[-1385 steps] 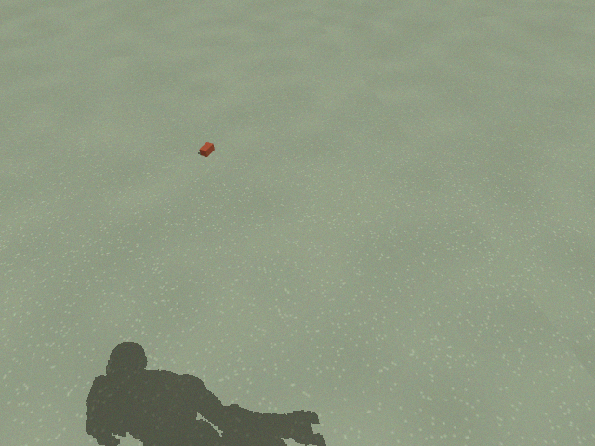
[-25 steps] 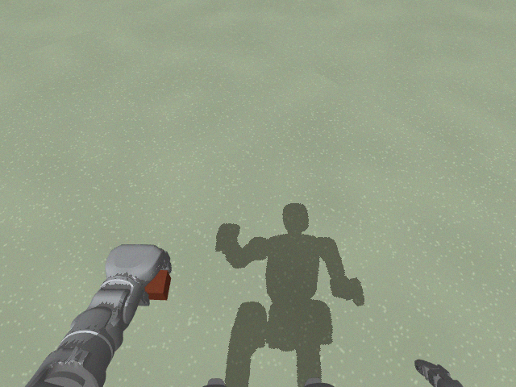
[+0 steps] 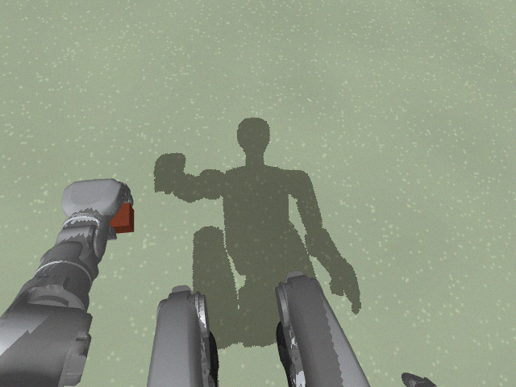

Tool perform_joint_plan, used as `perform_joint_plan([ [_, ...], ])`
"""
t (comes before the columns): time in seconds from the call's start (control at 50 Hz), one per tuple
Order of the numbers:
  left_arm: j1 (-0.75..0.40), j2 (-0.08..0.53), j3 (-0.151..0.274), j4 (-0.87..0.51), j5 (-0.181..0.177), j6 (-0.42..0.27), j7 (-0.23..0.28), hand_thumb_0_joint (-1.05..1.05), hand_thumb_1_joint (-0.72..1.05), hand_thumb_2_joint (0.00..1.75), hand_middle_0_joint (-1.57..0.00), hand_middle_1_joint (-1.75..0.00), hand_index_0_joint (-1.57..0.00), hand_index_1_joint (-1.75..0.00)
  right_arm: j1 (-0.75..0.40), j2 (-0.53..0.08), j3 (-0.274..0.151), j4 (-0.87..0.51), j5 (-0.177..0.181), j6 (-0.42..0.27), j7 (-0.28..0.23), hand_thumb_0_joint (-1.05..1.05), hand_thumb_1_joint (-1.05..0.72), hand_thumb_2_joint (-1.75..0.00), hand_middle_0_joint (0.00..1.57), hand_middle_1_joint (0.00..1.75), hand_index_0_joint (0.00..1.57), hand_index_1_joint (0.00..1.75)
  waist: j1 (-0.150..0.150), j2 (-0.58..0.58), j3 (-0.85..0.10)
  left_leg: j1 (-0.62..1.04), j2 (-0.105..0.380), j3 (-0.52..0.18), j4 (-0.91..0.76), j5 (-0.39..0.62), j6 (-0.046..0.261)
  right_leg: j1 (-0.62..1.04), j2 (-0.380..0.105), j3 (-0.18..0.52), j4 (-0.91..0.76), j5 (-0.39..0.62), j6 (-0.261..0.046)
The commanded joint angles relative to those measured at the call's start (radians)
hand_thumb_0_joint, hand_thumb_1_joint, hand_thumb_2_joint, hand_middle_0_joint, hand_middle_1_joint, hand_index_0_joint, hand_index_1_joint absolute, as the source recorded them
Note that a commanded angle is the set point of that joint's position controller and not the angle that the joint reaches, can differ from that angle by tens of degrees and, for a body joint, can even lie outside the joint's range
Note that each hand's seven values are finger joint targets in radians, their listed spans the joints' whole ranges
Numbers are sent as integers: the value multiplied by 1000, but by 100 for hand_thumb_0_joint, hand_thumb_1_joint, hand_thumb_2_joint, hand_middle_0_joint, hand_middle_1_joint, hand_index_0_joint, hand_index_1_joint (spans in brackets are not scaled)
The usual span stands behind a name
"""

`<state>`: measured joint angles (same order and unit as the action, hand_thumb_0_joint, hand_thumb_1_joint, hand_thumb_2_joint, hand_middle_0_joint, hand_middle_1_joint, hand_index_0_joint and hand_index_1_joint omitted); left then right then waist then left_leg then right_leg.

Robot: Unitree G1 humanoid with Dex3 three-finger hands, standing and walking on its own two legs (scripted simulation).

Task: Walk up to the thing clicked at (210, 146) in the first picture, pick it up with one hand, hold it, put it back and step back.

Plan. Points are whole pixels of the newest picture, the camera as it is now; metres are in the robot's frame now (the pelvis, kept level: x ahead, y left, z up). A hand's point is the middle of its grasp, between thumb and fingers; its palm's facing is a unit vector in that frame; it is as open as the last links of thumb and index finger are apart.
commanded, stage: crouch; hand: left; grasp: from above
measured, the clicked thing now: (110, 219) +0.44 +0.23 -0.16
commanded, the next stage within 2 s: lower in 1.00 s
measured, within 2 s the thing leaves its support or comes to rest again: neither
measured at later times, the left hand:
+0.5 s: hand (121, 230) +0.45 +0.24 -0.27, palm faces -0.46 -0.01 -0.89, open 7.1 cm
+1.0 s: hand (129, 231) +0.46 +0.24 -0.33, palm faces -0.45 -0.01 -0.89, open 7.1 cm
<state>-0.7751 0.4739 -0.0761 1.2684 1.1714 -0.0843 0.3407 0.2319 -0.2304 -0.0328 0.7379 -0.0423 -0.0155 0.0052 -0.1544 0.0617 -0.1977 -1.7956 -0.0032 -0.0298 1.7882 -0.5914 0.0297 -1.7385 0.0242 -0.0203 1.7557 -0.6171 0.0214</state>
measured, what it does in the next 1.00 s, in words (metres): lowers itself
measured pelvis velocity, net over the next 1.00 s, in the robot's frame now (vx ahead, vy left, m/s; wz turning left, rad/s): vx -0.01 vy -0.01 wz -0.09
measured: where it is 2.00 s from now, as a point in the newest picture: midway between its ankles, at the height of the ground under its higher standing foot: (252, 383)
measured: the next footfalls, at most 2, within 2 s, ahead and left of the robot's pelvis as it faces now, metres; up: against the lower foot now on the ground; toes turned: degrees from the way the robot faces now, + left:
none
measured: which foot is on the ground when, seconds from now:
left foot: down 0.00-1.00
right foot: down 0.00-1.00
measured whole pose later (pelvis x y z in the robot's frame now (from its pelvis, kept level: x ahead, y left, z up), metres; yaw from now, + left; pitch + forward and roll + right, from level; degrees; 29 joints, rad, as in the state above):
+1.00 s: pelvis -0.01 -0.01 -0.16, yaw -5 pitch +35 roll -7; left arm -0.95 0.70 0.07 1.47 1.27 -0.21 0.43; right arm 0.16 -0.25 0.04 0.77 -0.14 -0.06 0.13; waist -0.22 -0.01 -0.07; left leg -2.27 0.02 -0.10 2.34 -0.68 0.01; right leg -2.20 0.06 -0.10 2.27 -0.69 0.01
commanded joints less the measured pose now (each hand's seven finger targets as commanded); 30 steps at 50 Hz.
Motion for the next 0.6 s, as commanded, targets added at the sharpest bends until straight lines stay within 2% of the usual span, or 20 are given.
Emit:
perform_joint_plan([
  [0.0,-353,262,66,-142,0,-39,41,0,86,33,-123,-21,-124,-20,96,-219,-69,-62,-12,-46,-3,0,-89,-90,20,30,20,30,-23,60,-564,375,-15,-49,-170,-52,-7,123,5,-38,-166,8,-66],
  [0.04,-358,269,81,-145,19,-53,54,0,87,30,-123,-20,-125,-18,113,-227,-62,-47,-20,-52,8,0,-89,-90,20,30,20,30,-21,107,-614,405,-10,-57,-133,21,-14,76,-1,-47,-107,70,-68],
  [0.1,-376,321,117,-180,41,-78,78,0,85,28,-122,-18,-124,-16,130,-225,-55,-32,-33,-53,25,0,-90,-90,20,30,20,30,-16,154,-683,409,-13,-32,-57,132,-11,81,6,-52,-62,153,-66],
  [0.12,-391,328,121,-188,52,-87,86,0,84,28,-122,-18,-123,-17,141,-224,-54,-23,-38,-53,31,0,-90,-90,20,30,20,30,-24,158,-686,401,-13,-30,-37,151,-11,78,5,-55,-47,169,-65],
  [0.14,-375,329,129,-163,57,-87,93,0,84,28,-122,-18,-124,-17,141,-218,-51,-26,-40,-55,37,0,-90,-90,20,30,20,30,-18,152,-684,409,-12,-27,-20,166,-9,59,7,-55,-39,175,-66],
  [0.16,-377,305,115,-135,64,-87,95,0,85,29,-122,-20,-124,-18,141,-225,-50,-20,-46,-56,44,0,-90,-90,20,30,20,30,-37,178,-671,401,-9,-29,-6,190,-12,40,4,-57,-19,191,-65],
  [0.18,-414,360,151,-170,67,-93,106,0,84,31,-122,-19,-123,-18,146,-230,-56,-18,-49,-56,47,0,-90,-90,20,30,20,30,-21,178,-686,404,-6,-26,8,187,-10,29,8,-59,-12,189,-65],
  [0.22,-379,321,137,-103,73,-88,111,0,84,31,-122,-18,-124,-17,149,-225,-54,-18,-58,-56,59,0,-91,-90,20,30,20,30,-31,186,-666,397,-3,-27,36,206,-12,12,6,-63,11,198,-65],
  [0.24,-410,320,131,-132,70,-91,112,0,85,30,-122,-20,-123,-19,142,-224,-57,-15,-60,-56,64,0,-90,-90,20,30,20,30,-35,195,-670,372,-4,-21,47,196,-9,8,12,-67,17,198,-65],
  [0.26,-372,319,137,-85,73,-87,115,0,85,32,-123,-19,-124,-18,143,-228,-56,-12,-64,-55,67,0,-91,-90,20,30,20,30,-29,184,-658,363,-3,-22,58,193,-8,1,14,-70,27,195,-64],
  [0.28,-373,305,123,-58,68,-81,115,0,87,29,-123,-20,-124,-18,131,-224,-56,-18,-63,-58,71,0,-91,-90,20,30,20,30,-36,181,-640,330,-3,-18,69,178,-6,-2,15,-70,33,192,-64],
  [0.3,-404,313,127,-95,60,-87,114,0,86,31,-123,-19,-124,-18,132,-222,-60,-16,-65,-56,75,0,-90,-90,20,30,20,30,-38,163,-657,310,-4,-12,88,169,1,11,23,-70,34,195,-61],
  [0.36,-362,312,126,-42,49,-84,103,0,90,29,-125,-19,-127,-17,122,-218,-56,-18,-67,-55,84,0,-90,-90,20,30,20,30,-33,138,-621,248,-6,-9,110,146,4,15,26,-73,57,183,-59],
  [0.38,-395,347,137,-72,51,-88,103,0,90,31,-125,-20,-126,-19,121,-224,-59,-9,-66,-54,84,0,-90,-90,20,30,20,30,-31,148,-627,237,-4,-8,120,137,4,10,31,-74,68,180,-60],
  [0.44,-395,341,132,-48,56,-97,99,0,89,29,-124,-20,-126,-18,119,-220,-55,-8,-68,-50,89,0,-90,-90,20,30,20,30,-42,131,-595,200,-3,-11,147,125,3,-9,33,-78,98,177,-59],
  [0.46,-415,372,146,-56,58,-104,102,0,89,26,-123,-20,-126,-17,117,-228,-54,2,-70,-50,89,0,-90,-90,20,30,20,30,-38,143,-590,185,1,-10,160,127,3,-26,36,-80,112,180,-60],
  [0.52,-402,388,163,-45,75,-119,108,0,89,25,-123,-19,-125,-17,133,-227,-50,8,-77,-50,95,0,-91,-90,20,30,20,30,-42,144,-610,190,3,-7,207,186,5,-19,38,-81,140,235,-55],
  [0.54,-416,402,168,-29,81,-121,110,0,87,24,-122,-18,-125,-15,121,-237,-49,6,-77,-49,95,0,-91,-90,20,30,20,30,-40,142,-603,167,2,-7,212,158,5,-45,39,-81,151,208,-57],
  [0.56,-430,395,156,-30,87,-127,111,0,86,22,-122,-17,-124,-15,114,-229,-46,5,-78,-47,99,0,-91,-90,20,30,20,30,-43,163,-588,152,1,-7,209,134,2,-58,40,-81,160,187,-61],
  [0.58,-448,420,180,-36,95,-131,117,0,86,21,-121,-16,-124,-14,125,-240,-47,14,-82,-46,98,0,-91,-90,20,30,20,30,-44,173,-592,158,3,-10,215,124,1,-82,39,-87,167,177,-61],
])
